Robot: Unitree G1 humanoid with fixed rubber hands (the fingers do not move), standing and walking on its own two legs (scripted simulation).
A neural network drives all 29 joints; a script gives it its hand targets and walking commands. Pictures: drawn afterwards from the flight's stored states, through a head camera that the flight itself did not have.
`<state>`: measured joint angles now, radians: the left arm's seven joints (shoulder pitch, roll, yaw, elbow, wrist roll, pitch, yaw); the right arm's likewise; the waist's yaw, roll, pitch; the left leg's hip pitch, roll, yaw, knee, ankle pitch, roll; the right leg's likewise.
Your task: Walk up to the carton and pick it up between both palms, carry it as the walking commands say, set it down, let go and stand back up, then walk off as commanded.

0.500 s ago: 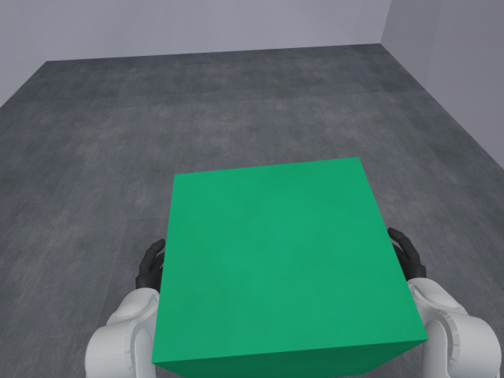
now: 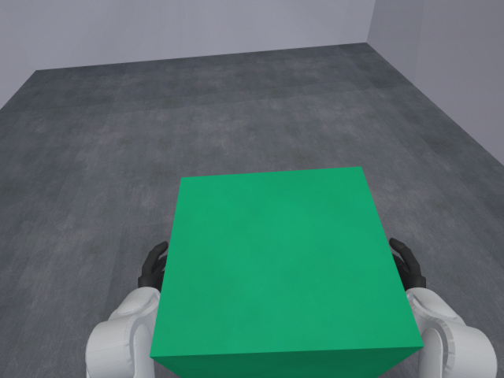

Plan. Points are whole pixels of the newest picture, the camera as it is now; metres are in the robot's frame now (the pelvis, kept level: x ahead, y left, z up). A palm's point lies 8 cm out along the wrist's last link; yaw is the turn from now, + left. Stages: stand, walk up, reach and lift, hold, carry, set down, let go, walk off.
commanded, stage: carry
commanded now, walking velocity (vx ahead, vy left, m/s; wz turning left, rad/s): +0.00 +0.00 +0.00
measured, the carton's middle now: (276, 288) +0.25 +0.00 +0.04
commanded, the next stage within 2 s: none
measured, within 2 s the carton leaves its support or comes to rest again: neither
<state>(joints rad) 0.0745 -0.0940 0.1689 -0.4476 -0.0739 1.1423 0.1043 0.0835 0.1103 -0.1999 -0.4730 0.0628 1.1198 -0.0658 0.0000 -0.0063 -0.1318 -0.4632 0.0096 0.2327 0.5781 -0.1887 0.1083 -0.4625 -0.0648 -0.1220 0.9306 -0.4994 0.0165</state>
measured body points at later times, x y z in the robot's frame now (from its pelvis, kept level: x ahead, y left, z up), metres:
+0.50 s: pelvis -0.04 +0.03 +0.01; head -0.06 +0.03 +0.46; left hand +0.19 +0.21 +0.07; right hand +0.20 -0.14 +0.08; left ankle +0.03 +0.13 -0.72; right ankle -0.03 -0.07 -0.72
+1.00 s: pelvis -0.06 +0.00 +0.00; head -0.09 +0.00 +0.45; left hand +0.17 +0.18 +0.07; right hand +0.17 -0.18 +0.07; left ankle +0.03 +0.13 -0.72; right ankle -0.03 -0.08 -0.72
